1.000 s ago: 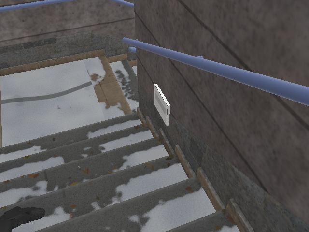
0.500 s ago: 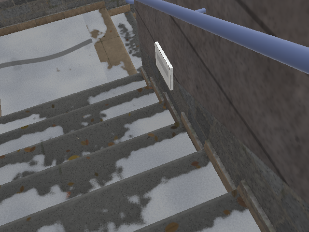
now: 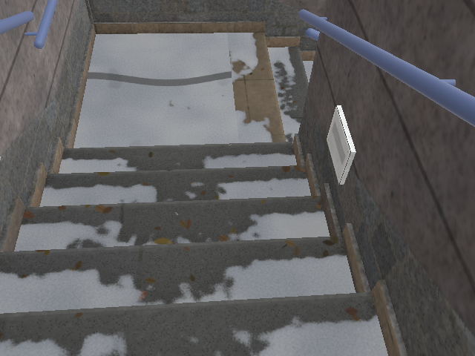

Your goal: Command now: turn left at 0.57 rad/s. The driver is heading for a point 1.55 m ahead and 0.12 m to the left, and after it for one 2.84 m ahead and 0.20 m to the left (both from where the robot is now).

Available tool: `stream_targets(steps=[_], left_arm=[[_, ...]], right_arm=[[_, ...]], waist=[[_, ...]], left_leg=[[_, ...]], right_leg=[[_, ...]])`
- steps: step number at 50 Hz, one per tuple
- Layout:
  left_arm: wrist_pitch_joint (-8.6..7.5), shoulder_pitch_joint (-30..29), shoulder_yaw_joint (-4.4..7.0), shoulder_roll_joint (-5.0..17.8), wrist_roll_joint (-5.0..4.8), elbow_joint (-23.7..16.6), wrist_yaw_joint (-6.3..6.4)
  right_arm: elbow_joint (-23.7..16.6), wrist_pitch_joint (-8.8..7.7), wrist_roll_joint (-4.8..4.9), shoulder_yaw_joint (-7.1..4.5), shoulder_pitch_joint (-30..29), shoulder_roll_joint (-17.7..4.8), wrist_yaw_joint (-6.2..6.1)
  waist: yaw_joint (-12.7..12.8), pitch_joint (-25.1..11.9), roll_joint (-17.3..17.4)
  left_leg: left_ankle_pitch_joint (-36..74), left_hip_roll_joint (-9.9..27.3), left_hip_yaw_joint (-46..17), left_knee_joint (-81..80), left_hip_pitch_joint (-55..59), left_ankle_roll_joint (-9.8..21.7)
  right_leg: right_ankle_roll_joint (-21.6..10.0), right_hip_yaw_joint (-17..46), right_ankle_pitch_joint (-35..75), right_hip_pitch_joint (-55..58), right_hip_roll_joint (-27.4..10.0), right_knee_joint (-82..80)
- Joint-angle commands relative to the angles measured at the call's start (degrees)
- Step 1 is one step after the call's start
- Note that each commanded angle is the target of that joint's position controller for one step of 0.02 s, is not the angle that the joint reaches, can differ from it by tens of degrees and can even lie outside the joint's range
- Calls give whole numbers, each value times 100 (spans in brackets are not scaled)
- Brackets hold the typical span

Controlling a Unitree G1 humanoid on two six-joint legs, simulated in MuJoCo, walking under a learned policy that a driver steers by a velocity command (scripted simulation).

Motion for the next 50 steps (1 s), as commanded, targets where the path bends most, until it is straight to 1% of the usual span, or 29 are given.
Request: stream_targets(steps=[1,5,6,10,12,14,16,17,18,19,20,21,22,24,27,29,32,33,36,37,41,42,43,44,46,47,48,49,50], left_arm=[[-46,230,141,480,-17,-276,-69],[-102,-58,124,570,-96,-397,-102],[-78,-217,91,599,-108,-439,-17],[-88,-122,53,652,-121,-473,-16],[-97,-144,-4,589,-95,-477,-72],[-116,39,-35,636,-101,-435,-90],[-150,479,-59,634,-100,-277,-133],[-207,725,-44,678,-136,-286,-146],[-259,1094,-32,784,-8,-131,-201],[-334,1056,82,1144,36,-161,-245],[-429,1224,156,1261,-143,-251,-232],[-468,1186,209,1338,-97,-268,-205],[-467,973,192,1225,-72,-315,-183],[-487,681,106,936,-53,-416,-132],[-509,992,10,570,-81,-339,-173],[-525,1279,55,689,-55,-186,-214],[-610,1796,139,877,-13,28,-249],[-644,2027,190,1010,19,80,-287],[-708,2234,248,1030,46,212,-333],[-725,2236,261,1049,10,251,-304],[-740,2052,292,1090,-17,347,-326],[-799,2326,344,1087,29,539,-300],[-793,2440,358,1109,91,610,-323],[-805,2427,408,1183,64,598,-333],[-815,2765,390,1009,204,742,-401],[-756,3308,300,715,218,812,-446],[-706,3504,259,632,260,993,-426],[-608,3208,233,599,299,1026,-385],[-538,2366,172,519,314,824,-386]], right_arm=[[-697,-73,62,-294,-463,-1057,-54],[-779,-11,20,-271,-259,-942,-82],[-821,-90,-39,-240,-285,-914,-85],[-861,-153,12,-217,-325,-918,-9],[-836,-78,-8,-208,-409,-882,-23],[-858,-47,49,-226,-625,-966,-17],[-864,-33,55,-245,-896,-986,-2],[-828,21,91,-268,-1034,-1034,19],[-856,74,154,-347,-1336,-946,-6],[-900,141,240,-348,-1007,-711,-39],[-964,85,54,-343,-841,-956,-83],[-902,91,22,-376,-1000,-1029,-90],[-886,101,12,-401,-1239,-1057,-84],[-779,257,21,-426,-1311,-1063,-10],[-601,371,52,-329,-1161,-661,115],[-522,385,15,-284,-1133,-571,121],[-429,366,-43,-284,-1342,-664,91],[-440,324,-98,-304,-1548,-755,80],[-332,219,-111,-272,-1660,-666,69],[-279,220,-188,-259,-1680,-693,59],[-14,95,-280,-193,-1372,-554,110],[-23,31,-223,-256,-1634,-678,30],[36,38,-236,-273,-1760,-778,-22],[60,30,-261,-263,-1700,-750,-65],[-95,-105,-79,-290,-2429,-716,-74],[-38,-222,-85,-327,-2620,-794,-80],[59,-371,-83,-315,-2529,-648,-39],[394,-475,-42,-305,-1626,-559,-12],[863,-544,-18,-383,-62,-817,-18]], waist=[[290,-882,446],[-10,-877,760],[-79,-894,970],[-76,-885,843],[-164,-926,701],[-150,-879,901],[37,-769,889],[198,-787,784],[498,-666,-108],[227,-297,-1408],[215,-200,-1316],[233,-336,-1080],[211,-329,-731],[140,-577,-569],[136,-819,-384],[172,-699,-610],[334,-460,-523],[423,-365,-223],[449,-178,-355],[446,-132,-401],[270,-192,-526],[516,83,-540],[632,-50,-498],[578,-28,-405],[993,323,-339],[1288,241,303],[1219,294,623],[699,63,1254],[-286,-392,2329]], left_leg=[[3404,1426,-2284,-1770,343,1206],[3832,1466,-2390,-1892,1213,1375],[4125,1516,-2366,-1847,1338,1372],[4067,1441,-2543,-1932,1528,1333],[3909,1322,-2537,-1886,1599,1271],[4028,1198,-2546,-1906,1363,1151],[3780,974,-2529,-1910,821,916],[3339,714,-2431,-1735,570,712],[953,174,-1722,-710,-182,191],[-1476,-692,-619,834,-1091,-184],[-1994,-560,-672,1291,-1743,-147],[-1813,-340,-687,1860,-1874,-192],[-1490,-227,-690,2160,-1996,-227],[-735,-125,-497,2548,-1906,-295],[64,-175,-499,2480,-1538,-347],[289,-183,-457,2099,-1615,-313],[127,-166,-498,1671,-1849,-239],[-65,-144,-557,1643,-2054,-206],[-188,46,-520,1333,-2211,-145],[-298,111,-382,1212,-2199,-158],[-302,290,180,640,-1033,-26],[764,662,-568,600,-1681,-26],[366,697,-600,433,-1945,-27],[119,737,-544,290,-1830,-46],[492,776,-502,-174,-2420,-142],[-111,633,-451,-500,-2341,-255],[-297,574,-496,-862,-1999,-285],[-65,756,-958,-1640,-471,-265],[-777,1344,-1944,-2452,2096,-110]], right_leg=[[-32,-2,435,336,53,48],[44,149,11,78,57,-365],[153,152,-231,168,45,-412],[238,228,-562,491,10,-1221],[291,224,-642,785,-19,-1634],[287,222,-689,1192,-17,-2113],[190,118,-500,1996,-2,-2945],[97,27,-93,2510,35,-3502],[-96,-70,777,3314,-128,-4616],[-552,1061,3491,3667,-1244,-4639],[-750,1726,5858,3690,-1934,-4530],[-954,1787,5636,3709,-2017,-4569],[-1071,1610,5003,3612,-1954,-4583],[-1215,1060,4538,3515,-1602,-4295],[-1181,855,2857,3255,-1381,-4419],[-1166,957,1676,3295,-1381,-4525],[-1233,1202,668,3481,-1516,-4654],[-1272,1314,559,3629,-1570,-4686],[-1340,1383,455,3678,-1696,-4634],[-1370,1343,412,3654,-1719,-4642],[-1236,1000,563,2975,-1593,-4416],[-1106,1224,38,3392,-1793,-4050],[-1082,1264,-347,3721,-1800,-3905],[-1115,1276,-381,3637,-1861,-3755],[-1180,1356,-1542,3730,-1812,-3345],[-1046,1107,-1720,3754,-1506,-2957],[-823,675,-1629,3518,-1187,-2318],[-459,-140,-1780,2351,-722,-1205],[-75,-756,-2630,62,-200,221]])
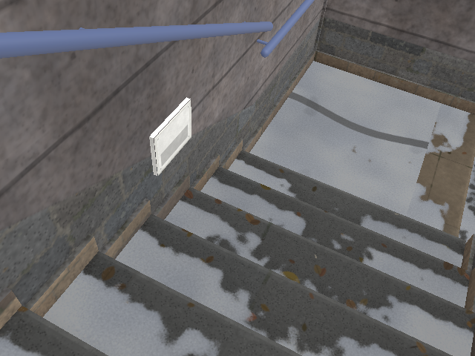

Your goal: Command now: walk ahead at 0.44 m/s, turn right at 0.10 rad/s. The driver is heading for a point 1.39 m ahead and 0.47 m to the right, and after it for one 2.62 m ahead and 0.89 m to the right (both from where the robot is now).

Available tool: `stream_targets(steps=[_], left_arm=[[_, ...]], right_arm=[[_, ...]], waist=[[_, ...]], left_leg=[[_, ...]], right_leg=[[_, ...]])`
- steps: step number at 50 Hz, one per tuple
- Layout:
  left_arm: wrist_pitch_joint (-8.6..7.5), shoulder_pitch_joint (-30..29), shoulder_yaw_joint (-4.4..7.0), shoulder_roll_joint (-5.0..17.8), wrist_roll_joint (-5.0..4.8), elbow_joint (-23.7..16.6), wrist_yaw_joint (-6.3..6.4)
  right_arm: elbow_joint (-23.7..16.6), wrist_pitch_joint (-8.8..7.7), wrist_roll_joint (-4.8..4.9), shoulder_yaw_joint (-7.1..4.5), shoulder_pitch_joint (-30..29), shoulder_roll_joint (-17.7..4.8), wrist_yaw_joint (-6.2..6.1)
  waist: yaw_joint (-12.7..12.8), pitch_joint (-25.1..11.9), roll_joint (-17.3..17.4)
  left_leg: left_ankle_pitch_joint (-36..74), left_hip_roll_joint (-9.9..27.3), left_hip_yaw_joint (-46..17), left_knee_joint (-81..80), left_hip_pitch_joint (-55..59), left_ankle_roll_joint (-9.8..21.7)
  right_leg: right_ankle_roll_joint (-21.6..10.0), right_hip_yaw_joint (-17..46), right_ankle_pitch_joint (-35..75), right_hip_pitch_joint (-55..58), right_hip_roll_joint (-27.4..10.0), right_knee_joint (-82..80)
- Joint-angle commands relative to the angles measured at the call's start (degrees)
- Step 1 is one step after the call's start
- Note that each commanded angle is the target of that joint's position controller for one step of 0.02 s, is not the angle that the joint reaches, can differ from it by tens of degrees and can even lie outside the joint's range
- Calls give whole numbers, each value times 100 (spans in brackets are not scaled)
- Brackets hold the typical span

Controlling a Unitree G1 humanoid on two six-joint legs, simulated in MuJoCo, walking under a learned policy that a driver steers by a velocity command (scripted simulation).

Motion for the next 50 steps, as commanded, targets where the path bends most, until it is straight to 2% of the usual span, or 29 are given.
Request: stream_targets(steps=[1,2,5,9,10,12,13,14,15,16,17,18,19,20,24,26,28,32,36,38,39,40,41,42,43,44,46,48,50], left_arm=[[29,-1055,37,404,114,-460,62],[-90,-1629,121,543,35,-470,89],[-199,-1930,186,607,-173,-281,100],[150,-860,-53,-377,-283,116,-165],[169,-690,-75,-393,-424,118,-194],[314,-416,-63,-107,-440,200,-203],[352,-21,-4,126,-420,343,-169],[359,837,82,330,-387,568,-153],[303,1015,37,231,-371,611,-167],[193,1070,-64,421,-258,517,-163],[104,892,-162,319,-370,390,-96],[65,517,-181,138,-389,325,-65],[46,-243,-10,647,-282,14,137],[15,-880,-75,507,-252,-150,216],[-81,-312,-5,648,-250,143,157],[-114,0,-51,262,-334,290,195],[-132,419,-35,252,-306,301,275],[-132,-410,-63,79,-316,2,270],[115,-180,-35,88,-178,52,506],[194,33,39,288,-110,187,437],[151,297,38,-60,-137,309,349],[67,823,8,-386,-438,280,318],[14,1044,-11,-230,-574,43,397],[55,308,-41,-108,-426,-189,427],[183,-1007,-9,140,-162,-316,375],[257,-1432,-25,63,-162,-564,307],[414,-1442,-60,-195,-303,-513,175],[407,-1267,-75,-389,-262,-360,56],[387,-1479,-11,-290,-206,-262,-28]], right_arm=[[566,-279,106,-261,2773,-969,-66],[772,-267,-48,-262,3122,-1046,-190],[616,-465,-304,-135,1802,-760,-283],[658,-748,93,1,444,-172,-237],[679,-755,110,21,367,-147,-236],[810,-685,47,9,385,-37,-343],[811,-620,34,-8,297,-105,-396],[818,-510,74,-86,130,-343,-366],[682,-353,-22,-105,45,-452,-274],[430,-321,-154,-40,730,-272,-155],[290,-357,-123,58,1362,-160,-129],[425,-332,-285,35,1497,-342,-88],[330,-292,-392,28,1385,-428,-113],[275,-190,-400,-42,838,-644,-119],[568,43,-206,34,1089,-310,-22],[368,-88,-143,-87,324,-557,66],[109,-170,-199,-58,-476,-436,103],[-114,-267,-26,132,-509,131,264],[-140,-230,228,45,73,-201,125],[420,-276,118,-133,1983,-513,70],[654,-240,6,-191,2675,-764,109],[686,-250,-107,-79,3067,-857,193],[597,-203,45,-139,3032,-986,228],[512,-222,137,-226,2745,-1144,168],[313,-220,122,-118,2223,-602,86],[231,-304,18,-51,1943,-509,7],[422,-410,-30,87,1784,-214,-15],[431,-549,-8,114,1788,-176,-8],[516,-535,87,171,2056,-175,-46]], waist=[[-2118,-94,2376],[-2288,278,1675],[-1531,236,467],[-262,151,830],[-171,128,1037],[-58,373,1177],[165,483,853],[838,215,134],[935,246,-615],[278,-111,-738],[-248,-536,-617],[-494,-362,160],[-649,-617,-199],[-878,120,489],[-906,137,316],[-578,361,601],[-186,424,367],[-206,216,321],[-295,455,-250],[-1259,-143,589],[-1377,-488,1236],[-1102,-1038,1814],[-896,-1567,2453],[-947,-1191,2553],[-1209,-154,1561],[-1148,337,1841],[-563,891,1195],[-204,658,1066],[-367,409,1107]], left_leg=[[-854,1520,-2919,-3205,3255,-133],[-270,1635,-2788,-2795,3593,-61],[-764,1382,-2215,-2294,2374,29],[-921,584,-365,-1775,-593,-231],[-613,685,-341,-1646,-795,-210],[269,794,-354,-1019,-1049,-138],[888,714,-261,112,-885,-154],[810,209,339,2575,-762,-268],[-1294,-184,446,4278,-1450,-112],[-1536,-34,-197,5030,-2703,85],[-944,352,-783,4301,-3117,171],[-413,491,-837,3790,-3410,111],[-245,671,-1091,2787,-3374,-322],[287,850,-1167,1686,-2974,-713],[1372,776,-530,947,-676,-761],[3126,943,-995,189,-1672,-548],[2819,855,-1081,-387,-2840,-586],[4488,314,-481,-2432,302,-679],[4231,808,-1145,-3590,900,-596],[4116,757,-785,-3974,2705,-633],[3779,1157,-1347,-3289,3882,-502],[5393,1760,-1393,-1144,4828,-663],[4124,2655,-2685,-1754,4886,-471],[-81,2987,-3602,-3347,4112,26],[-1839,2381,-3083,-4076,2813,4],[-1410,2418,-3057,-4059,1835,243],[-552,1998,-2349,-3885,577,33],[539,1904,-1839,-3839,45,16],[1640,1855,-1445,-3751,229,22]], right_leg=[[-38,271,225,-3751,421,2403],[-93,846,402,-4650,535,2515],[-118,638,2629,-4076,625,667],[117,-580,6176,-93,1158,-1252],[61,-470,6408,434,1066,-1425],[-78,-464,6219,964,981,-1788],[-411,-204,5848,1050,774,-2441],[-1093,210,5916,1586,438,-3571],[-1327,647,5660,2180,206,-3972],[-1266,1137,6831,2908,-189,-2060],[-1468,2068,7598,3179,-813,-1977],[-1676,2314,6735,2697,-772,-2084],[-2311,3585,4099,1970,-1396,-2753],[-2401,3935,3078,540,-1149,-3294],[-1882,2702,4889,-1396,-315,-2805],[-1746,2836,3189,-713,87,-2143],[-1828,3277,2704,405,137,-1889],[-1171,2209,1760,-1665,801,-1578],[-957,2574,2135,-875,705,-497],[-867,1924,2050,-1071,1115,1886],[-768,1640,-238,-2205,1575,3860],[-656,1332,-1275,-3514,1697,6058],[-575,917,-612,-4433,1406,6793],[-446,448,526,-5136,1200,6366],[-543,378,1325,-5182,964,5904],[-515,455,1601,-4964,852,5601],[-457,1034,2627,-4531,583,4137],[-295,1101,3644,-3802,657,2669],[-182,1043,4273,-3334,802,1697]])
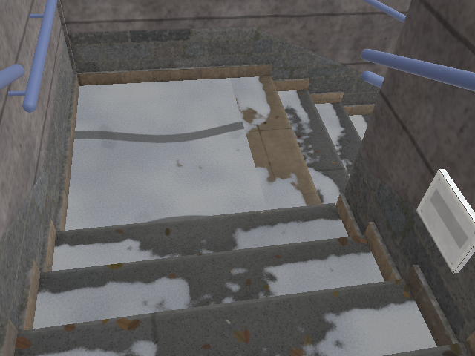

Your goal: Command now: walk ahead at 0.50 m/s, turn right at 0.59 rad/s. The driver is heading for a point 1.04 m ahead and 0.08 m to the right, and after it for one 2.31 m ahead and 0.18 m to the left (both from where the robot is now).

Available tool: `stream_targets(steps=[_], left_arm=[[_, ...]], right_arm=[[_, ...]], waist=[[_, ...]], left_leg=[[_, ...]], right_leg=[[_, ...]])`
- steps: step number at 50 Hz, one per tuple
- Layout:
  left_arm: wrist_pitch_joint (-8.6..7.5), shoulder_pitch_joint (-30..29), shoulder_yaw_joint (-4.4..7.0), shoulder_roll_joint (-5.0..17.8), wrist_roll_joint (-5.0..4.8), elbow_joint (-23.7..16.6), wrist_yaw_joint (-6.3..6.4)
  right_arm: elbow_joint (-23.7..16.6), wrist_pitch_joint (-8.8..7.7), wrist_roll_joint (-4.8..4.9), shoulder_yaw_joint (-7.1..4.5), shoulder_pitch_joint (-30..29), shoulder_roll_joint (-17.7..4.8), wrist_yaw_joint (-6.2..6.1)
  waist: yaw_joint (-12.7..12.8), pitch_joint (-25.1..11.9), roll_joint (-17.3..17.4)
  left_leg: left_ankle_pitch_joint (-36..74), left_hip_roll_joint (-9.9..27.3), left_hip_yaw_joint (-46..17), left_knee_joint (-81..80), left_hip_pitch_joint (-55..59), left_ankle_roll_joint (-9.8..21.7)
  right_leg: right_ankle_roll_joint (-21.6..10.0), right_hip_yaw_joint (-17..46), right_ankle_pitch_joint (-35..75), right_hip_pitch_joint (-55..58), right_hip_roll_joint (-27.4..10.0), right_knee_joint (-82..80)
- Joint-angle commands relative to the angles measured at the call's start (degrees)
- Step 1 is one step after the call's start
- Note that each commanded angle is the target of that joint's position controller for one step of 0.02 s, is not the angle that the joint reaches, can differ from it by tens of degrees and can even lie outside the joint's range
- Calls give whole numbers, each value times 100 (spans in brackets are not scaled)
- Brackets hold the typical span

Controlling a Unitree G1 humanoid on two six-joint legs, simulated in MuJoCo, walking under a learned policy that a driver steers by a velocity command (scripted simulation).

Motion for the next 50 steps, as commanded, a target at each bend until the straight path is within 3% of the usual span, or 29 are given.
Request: stream_targets(steps=[1,2,5,7,10,13,15,16,18,20,21,22,23,24,25,26,27,28,30,32,34,36,39,41,45,47,48,49,50], left_arm=[[-1,51,-13,-10,96,-205,-85],[42,179,-2,31,56,-101,-61],[174,-479,78,162,38,-123,-65],[84,-827,17,-63,67,-75,-151],[-75,-1493,33,-113,39,-99,-188],[-216,-2312,-23,-200,91,-367,-176],[-333,-2494,-156,-315,-40,-430,-280],[-348,-2405,-212,-423,-138,-385,-326],[-242,-2076,-264,-438,-158,-259,-367],[-191,-959,-150,50,-39,139,-248],[-233,214,-60,209,-17,528,-203],[-238,1116,59,503,41,888,-130],[-276,1227,162,1112,41,735,-119],[-255,1122,171,1160,-147,555,-99],[-134,883,113,812,-334,303,1],[-117,320,26,592,-268,141,118],[-135,-44,-30,357,-209,8,216],[-216,-178,-200,3,-243,-13,235],[-318,-337,-258,97,-143,75,210],[-371,-21,-288,185,-128,186,261],[-286,26,-278,260,-164,207,251],[-190,-71,-292,232,-143,58,219],[-70,-111,-318,180,-139,-68,226],[-65,115,-315,115,-117,29,233],[11,526,-186,279,-50,263,242],[60,598,-75,411,-211,275,294],[33,535,-61,193,-234,273,299],[-86,-53,-117,-143,-364,-92,177],[-230,-1063,26,410,-205,-322,113]], right_arm=[[-355,-190,80,-81,-89,-706,-112],[-324,-172,102,-111,17,-841,-150],[-322,-85,1,-133,480,-712,-87],[2,-82,-82,-45,1038,-392,-198],[129,-173,-211,-41,1451,-428,-206],[293,-282,-160,-21,1901,-403,-270],[237,-260,-162,43,1623,-110,-275],[223,-270,-121,69,1398,-111,-284],[274,-143,20,21,1157,-382,-356],[254,-41,14,-57,1094,-670,-333],[172,22,6,-118,850,-806,-323],[244,107,25,-173,706,-776,-288],[-34,137,92,-152,1062,-426,-258],[-543,146,313,-48,1229,-307,-277],[-617,218,64,-102,856,-702,-295],[-710,287,-155,-14,553,-456,-289],[-647,375,-301,68,491,-202,-271],[-627,481,-407,90,461,-287,-264],[-728,633,-283,137,77,-162,-272],[-796,647,-201,59,-168,-425,-236],[-859,680,-142,96,-420,-395,-183],[-859,722,-74,91,-782,-440,-142],[-1009,764,-152,57,-1480,-618,-133],[-927,703,-96,106,-1242,-525,-87],[-910,509,4,175,-1204,-477,-15],[-640,402,23,125,-408,-538,-46],[-489,334,12,56,30,-721,-78],[-434,354,-8,-84,418,-1314,-97],[-352,348,15,-117,393,-1256,-116]], waist=[[244,290,869],[272,210,1119],[-49,307,894],[-179,547,825],[-502,710,562],[-852,933,760],[-818,986,526],[-756,1036,492],[-674,972,771],[-276,523,843],[383,10,796],[853,-362,75],[460,-925,-608],[387,-2574,-326],[487,-2673,659],[191,-1680,733],[-6,-1472,692],[-225,-1088,1161],[-424,-449,798],[-393,-833,494],[-385,-1016,183],[-272,-821,-32],[-65,-125,-137],[-50,-122,-488],[114,386,-290],[-188,429,-50],[-339,316,657],[-588,136,2053],[-814,1123,1209]], left_leg=[[2272,1713,-1650,-1768,-481,320],[2567,1727,-1615,-1617,-134,235],[2279,1544,-1199,-1475,585,90],[1988,1422,-1159,-1067,1275,80],[1839,1474,-1011,-524,1614,106],[2662,1595,-967,-135,1909,87],[2107,1171,-61,174,1027,-12],[1852,1151,120,216,181,-2],[2541,1199,164,739,-65,5],[3820,1129,176,2271,380,-37],[3539,1023,161,3707,116,-29],[477,470,401,5712,-649,-156],[-3663,-43,430,7790,-2633,-264],[-3365,224,-546,8132,-3704,-350],[-2717,458,-663,7679,-3621,-349],[-1708,485,-762,7062,-3913,-315],[-1561,509,-726,6929,-3742,-367],[-258,708,-1010,5660,-2986,-401],[514,543,-931,4241,-1885,-547],[811,473,-1068,3627,-1851,-602],[1050,401,-1077,3132,-1590,-647],[1438,312,-960,2905,-1452,-682],[1218,272,-1016,2253,-1277,-756],[668,221,-866,1728,-878,-747],[-905,-6,-643,-107,-278,-353],[-591,-156,-461,-1785,1008,85],[-991,475,-1348,-2143,1983,283],[-3234,1764,-3558,-2855,2361,743],[-3036,2120,-4139,-3329,2012,962]], right_leg=[[82,567,1186,118,-77,-1251],[11,689,1317,-43,-125,-1121],[-111,237,1363,-468,-141,-1225],[-157,565,1799,-1029,-226,-1755],[-184,305,2262,-1244,-127,-2539],[-102,13,2095,-1653,-104,-2987],[45,-728,3269,-92,-167,-4915],[124,-1069,3723,1256,-163,-5310],[135,-1210,3358,2289,-26,-5424],[-88,-1321,2827,3098,141,-5988],[-280,-1003,3319,4360,0,-6647],[-555,-557,4376,5688,-421,-6991],[-833,74,8575,7334,-1430,-4640],[-1952,1623,9134,8754,-2752,-3988],[-2074,2038,6787,7862,-2659,-4815],[-2102,2067,4316,6520,-2520,-5609],[-2123,2385,2651,5561,-2495,-6075],[-1839,1986,2551,4237,-2304,-6269],[-1524,1434,3065,2444,-1493,-6426],[-1280,1386,3353,2886,-1358,-6252],[-945,1181,3061,2983,-1168,-6156],[-635,1194,1023,2615,-918,-6413],[-470,1613,-1263,2060,-876,-6989],[-502,1688,-2265,2072,-865,-7268],[-696,2043,-2934,2210,-1064,-7433],[-440,1795,-3429,1695,-677,-7178],[-234,1302,-3119,888,-333,-5960],[30,-116,-2623,-201,532,-4518],[69,-34,-1777,-1220,391,-4321]])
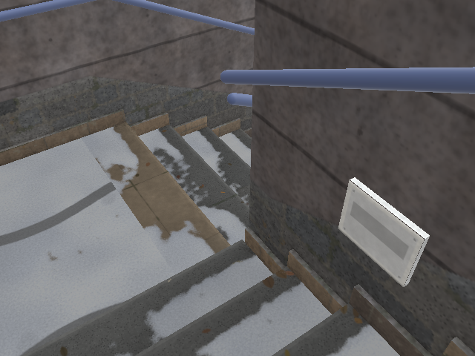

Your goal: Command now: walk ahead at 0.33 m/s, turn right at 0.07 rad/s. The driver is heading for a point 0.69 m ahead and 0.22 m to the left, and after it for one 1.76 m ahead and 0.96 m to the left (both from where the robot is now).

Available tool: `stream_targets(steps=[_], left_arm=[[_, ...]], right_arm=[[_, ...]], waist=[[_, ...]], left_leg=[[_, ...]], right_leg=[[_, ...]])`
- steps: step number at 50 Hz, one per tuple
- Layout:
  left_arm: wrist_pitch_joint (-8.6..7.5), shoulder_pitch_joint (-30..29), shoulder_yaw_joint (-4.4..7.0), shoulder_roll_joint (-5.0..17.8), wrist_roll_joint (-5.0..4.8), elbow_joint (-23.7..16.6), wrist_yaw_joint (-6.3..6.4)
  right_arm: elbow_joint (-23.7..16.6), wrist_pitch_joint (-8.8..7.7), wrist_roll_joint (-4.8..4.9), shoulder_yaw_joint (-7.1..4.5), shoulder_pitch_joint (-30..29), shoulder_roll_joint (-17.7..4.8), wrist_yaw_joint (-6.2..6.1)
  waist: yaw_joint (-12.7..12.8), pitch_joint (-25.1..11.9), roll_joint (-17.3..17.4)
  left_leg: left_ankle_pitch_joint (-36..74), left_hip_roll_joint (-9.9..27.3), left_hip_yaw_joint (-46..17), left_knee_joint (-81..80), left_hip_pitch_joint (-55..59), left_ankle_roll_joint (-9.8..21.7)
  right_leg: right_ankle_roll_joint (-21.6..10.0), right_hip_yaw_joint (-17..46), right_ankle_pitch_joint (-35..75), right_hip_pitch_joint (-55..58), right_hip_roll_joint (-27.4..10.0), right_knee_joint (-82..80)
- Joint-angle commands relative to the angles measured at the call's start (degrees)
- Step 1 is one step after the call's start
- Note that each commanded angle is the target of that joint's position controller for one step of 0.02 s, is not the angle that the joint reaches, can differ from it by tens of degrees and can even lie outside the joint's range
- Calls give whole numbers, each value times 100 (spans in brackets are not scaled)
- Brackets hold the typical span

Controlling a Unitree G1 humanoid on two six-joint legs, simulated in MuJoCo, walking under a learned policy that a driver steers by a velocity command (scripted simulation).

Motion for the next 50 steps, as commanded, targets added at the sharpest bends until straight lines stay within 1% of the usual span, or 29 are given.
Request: stream_targets(steps=[1,4,6,10,12,14,15,16,17,18,19,20,21,23,24,27,28,31,34,36,39,41,43,44,45,46,47,48,50], left_arm=[[-316,-1670,264,727,35,-792,-173],[-265,-1052,253,527,190,-336,-363],[-227,-1075,250,425,187,-256,-409],[-176,-1883,135,332,208,-531,-371],[-220,-1709,133,477,287,-471,-379],[-323,-2273,83,485,222,-768,-357],[-340,-2024,89,549,238,-733,-349],[-396,-2004,84,577,160,-771,-310],[-439,-1690,94,547,134,-655,-274],[-540,-502,165,644,124,-295,-237],[-612,646,287,1009,148,-28,-133],[-587,1044,421,1673,156,69,-82],[-558,1184,490,1524,145,143,-142],[-572,-58,296,755,272,-260,-238],[-562,-177,263,628,184,-301,-238],[-685,-61,273,620,180,-295,-190],[-738,-87,199,425,122,-271,-172],[-846,-49,95,230,-48,-32,37],[-800,226,-8,179,-42,66,158],[-828,293,46,352,51,38,180],[-587,1031,23,159,150,261,292],[-432,1184,72,412,210,309,333],[-364,1039,173,777,113,166,234],[-336,1407,126,399,-135,-89,197],[-283,1210,67,668,-187,-386,221],[-276,764,113,811,26,-517,224],[-306,296,37,617,20,-873,264],[-223,263,16,599,201,-798,278],[119,-37,62,646,301,-850,343]], right_arm=[[188,-106,-8,-252,1070,-929,-103],[180,-284,25,-277,667,-763,-73],[231,-391,79,-274,742,-628,20],[306,-558,-8,-334,813,-766,77],[522,-553,-38,-314,1200,-836,34],[441,-452,-37,-337,1235,-954,22],[467,-432,-118,-325,1166,-981,-5],[439,-324,-52,-356,1185,-1056,-24],[451,-289,-50,-379,1365,-1150,-44],[418,-303,-69,-388,1015,-1176,-24],[281,-341,-36,-390,879,-1100,32],[290,-339,56,-194,1974,-141,120],[433,-318,-126,-351,1521,-782,69],[121,-288,-170,-414,538,-818,192],[23,-203,-238,-443,348,-758,293],[-161,80,-305,-479,261,-689,428],[-125,137,-216,-529,387,-651,390],[-436,82,-382,-491,-194,-435,407],[-738,140,-311,-439,-774,-400,475],[-836,161,-264,-402,-1072,-393,434],[-919,143,-178,-287,-1506,-258,518],[-609,88,-222,-325,-855,-428,450],[11,66,-369,-489,612,-730,326],[119,-4,-358,-699,1008,-1611,377],[-227,-20,65,-740,1136,-1759,379],[-557,1,85,-723,913,-1677,201],[-631,97,70,-740,520,-1712,1],[-737,113,18,-587,-71,-1302,-140],[-697,63,-84,-351,-256,-872,-105]], waist=[[-538,1778,409],[-85,1007,614],[9,970,709],[-163,1274,753],[-134,1076,840],[-423,1151,624],[-237,974,805],[-342,860,516],[-314,844,631],[243,381,524],[674,-215,244],[191,-978,-1469],[436,-530,-614],[144,627,-98],[67,804,-289],[-100,623,-430],[-276,704,-385],[-283,825,-735],[-199,913,-563],[-89,1253,-366],[373,1521,-87],[192,1330,-132],[-592,424,333],[-431,-466,2031],[-794,-1828,1097],[-901,-1747,235],[-746,-1524,217],[-322,-940,-338],[-90,-197,-658]], left_leg=[[-2308,2021,-3120,-2293,1510,918],[-820,1412,-1864,-2109,984,622],[-365,1259,-1477,-2248,299,647],[726,1086,-983,-2279,-271,742],[2258,1413,-1038,-1831,370,869],[2675,1353,-1145,-1684,807,921],[3599,1558,-1195,-1239,974,912],[3888,1264,-1053,-957,1137,816],[4445,1163,-1024,-456,1037,753],[5139,1036,-836,682,622,581],[3942,635,-615,2181,-469,399],[-1076,-292,-236,3784,-2597,128],[-1180,6,-683,4278,-3229,250],[-151,536,-691,3662,-2994,259],[44,643,-672,3341,-2741,197],[949,461,-506,3514,-2461,129],[1709,327,-461,3031,-2276,121],[4229,165,-352,1612,-1876,169],[5686,19,-311,980,-1318,134],[5757,-33,104,403,-1039,-56],[5465,27,248,-496,-1170,-144],[4782,19,334,-1141,-725,20],[4628,-35,309,-1476,1349,297],[10339,1409,-599,968,4030,1196],[11052,2482,-2106,1463,5281,2116],[9598,2711,-2215,673,4498,2405],[7177,2919,-2617,-48,3642,2691],[5007,2837,-2733,-597,2465,2594],[4703,2229,-2387,-625,322,2099]], right_leg=[[159,368,180,-3604,-272,663],[303,74,1142,-2371,-434,1082],[350,-86,1615,-1690,-570,1075],[374,-402,1875,-930,-667,477],[226,-172,2164,-1001,-802,903],[247,-570,1230,-1168,-637,38],[126,-348,1548,-930,-758,443],[192,-750,376,-769,-377,-223],[273,-843,305,-76,-283,-637],[111,-543,1490,1414,-418,-801],[-95,280,1057,2951,-1194,-1198],[-853,2596,1061,4684,-2936,-1321],[-927,2905,439,3942,-3048,-1568],[-771,1669,705,2309,-2676,-2118],[-669,1233,1141,1972,-2592,-2323],[-685,263,3509,1783,-2437,-2093],[-469,-347,4181,1585,-2040,-1885],[-46,-1121,3088,1021,-1660,-1232],[44,-1049,1730,368,-1772,-476],[121,-1261,1204,-11,-1745,216],[56,-1161,756,351,-1769,1417],[-147,-997,1450,679,-1819,2798],[-154,-1114,1612,91,-1482,5129],[286,-1537,-3211,-2298,-718,8138],[382,-824,-3299,-3691,-756,9419],[400,-429,-2574,-3971,-908,9526],[444,-88,-1972,-4250,-892,9246],[543,51,-1437,-4032,-1070,8392],[486,84,-809,-2852,-969,7724]])
Velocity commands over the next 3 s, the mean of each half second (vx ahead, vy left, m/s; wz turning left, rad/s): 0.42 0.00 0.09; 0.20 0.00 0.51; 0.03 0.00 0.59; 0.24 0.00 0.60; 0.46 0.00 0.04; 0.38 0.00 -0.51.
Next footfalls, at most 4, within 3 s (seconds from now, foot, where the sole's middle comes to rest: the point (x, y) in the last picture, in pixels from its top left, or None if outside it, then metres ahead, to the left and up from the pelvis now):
0.38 right None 0.22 -0.13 -0.77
0.86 left None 0.44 0.08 -0.93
1.44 right None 0.50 -0.10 -0.93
2.22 left None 0.32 0.17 -0.93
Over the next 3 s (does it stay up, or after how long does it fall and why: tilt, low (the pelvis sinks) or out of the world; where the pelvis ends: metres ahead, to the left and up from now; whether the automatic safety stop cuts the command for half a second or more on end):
stays up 0.54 0.31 -0.32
